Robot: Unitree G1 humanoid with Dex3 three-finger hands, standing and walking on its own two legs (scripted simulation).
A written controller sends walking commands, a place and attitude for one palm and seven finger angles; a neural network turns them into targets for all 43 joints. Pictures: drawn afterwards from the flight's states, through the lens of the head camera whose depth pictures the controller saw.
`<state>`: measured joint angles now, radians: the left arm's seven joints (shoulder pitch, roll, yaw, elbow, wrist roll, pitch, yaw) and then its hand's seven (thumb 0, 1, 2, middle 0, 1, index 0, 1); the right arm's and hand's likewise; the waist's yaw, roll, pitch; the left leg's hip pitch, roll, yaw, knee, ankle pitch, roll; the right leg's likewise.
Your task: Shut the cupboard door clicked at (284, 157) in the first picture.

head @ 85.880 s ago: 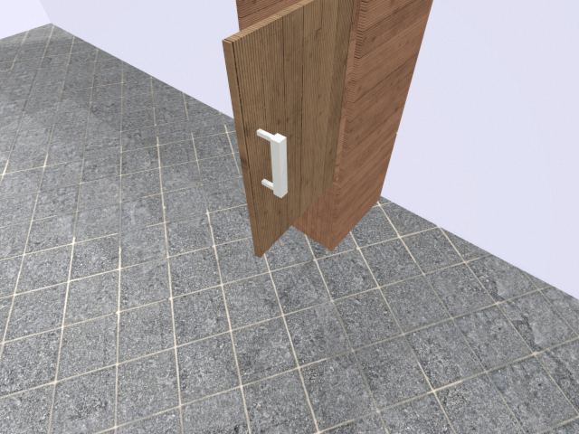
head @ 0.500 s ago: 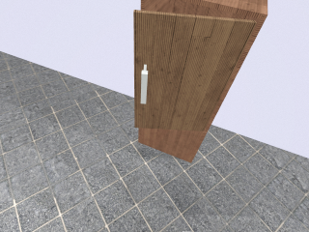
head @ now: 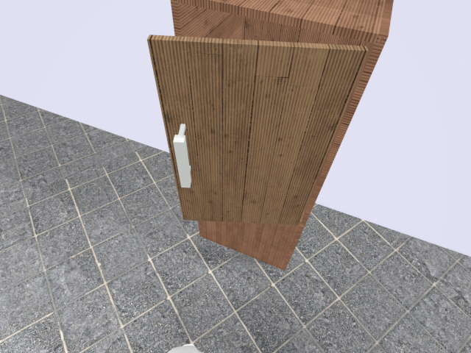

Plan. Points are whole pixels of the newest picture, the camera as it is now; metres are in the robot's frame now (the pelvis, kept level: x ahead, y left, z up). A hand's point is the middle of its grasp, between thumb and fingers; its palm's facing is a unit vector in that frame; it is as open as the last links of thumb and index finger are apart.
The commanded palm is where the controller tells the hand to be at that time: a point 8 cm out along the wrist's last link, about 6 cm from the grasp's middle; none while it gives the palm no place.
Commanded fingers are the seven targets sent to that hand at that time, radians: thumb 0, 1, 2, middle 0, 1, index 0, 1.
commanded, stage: come to a stop and stand still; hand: left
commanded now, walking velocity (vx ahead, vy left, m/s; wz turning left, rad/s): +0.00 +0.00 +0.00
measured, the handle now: (184, 156) +0.53 +0.15 -0.01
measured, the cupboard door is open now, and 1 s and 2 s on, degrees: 21 21 21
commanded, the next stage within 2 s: look again from close up in 1.10 s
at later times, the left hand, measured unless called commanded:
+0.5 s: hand out of the picture +0.08 +0.17 -0.18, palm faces +0.02 -0.97 -0.24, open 7.4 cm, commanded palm none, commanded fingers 0.00 0.90 0.90 -0.20 -0.30 -0.20 -0.30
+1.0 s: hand out of the picture +0.08 +0.19 -0.17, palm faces -0.04 -0.97 -0.26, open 7.4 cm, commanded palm none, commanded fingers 0.00 0.90 0.90 -0.20 -0.30 -0.20 -0.30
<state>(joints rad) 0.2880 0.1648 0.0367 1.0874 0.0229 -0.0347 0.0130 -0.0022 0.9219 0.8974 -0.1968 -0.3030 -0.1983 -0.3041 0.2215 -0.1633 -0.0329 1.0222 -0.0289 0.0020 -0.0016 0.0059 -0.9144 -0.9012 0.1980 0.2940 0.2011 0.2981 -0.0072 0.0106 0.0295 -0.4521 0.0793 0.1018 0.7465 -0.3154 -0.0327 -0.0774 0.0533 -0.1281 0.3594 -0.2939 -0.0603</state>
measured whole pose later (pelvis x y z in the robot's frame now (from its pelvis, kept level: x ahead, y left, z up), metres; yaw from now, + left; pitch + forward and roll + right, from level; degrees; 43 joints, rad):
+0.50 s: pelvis +0.04 -0.02 -0.01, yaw -1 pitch +0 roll +0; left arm 0.24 0.18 0.03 1.03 0.03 0.02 0.04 0.00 0.90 0.90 -0.20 -0.30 -0.20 -0.30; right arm 0.16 -0.19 -0.04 1.03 -0.01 0.05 -0.03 0.00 -0.91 -0.90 0.20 0.29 0.21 0.30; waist 0.00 0.01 0.05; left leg -0.31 0.04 0.08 0.56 -0.25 -0.01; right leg -0.18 0.01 -0.06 0.54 -0.36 -0.04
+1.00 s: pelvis +0.03 +0.00 -0.01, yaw -2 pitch -1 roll +0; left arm 0.26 0.18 -0.01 1.01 0.02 0.00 0.04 0.00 0.91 0.90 -0.20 -0.30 -0.20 -0.30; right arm 0.30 -0.17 0.01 1.03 -0.02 0.01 -0.01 0.01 -0.93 -0.90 0.20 0.29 0.20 0.30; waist -0.02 0.02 0.02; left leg -0.30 0.01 0.11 0.52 -0.22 0.04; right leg -0.19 -0.02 -0.03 0.54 -0.34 -0.01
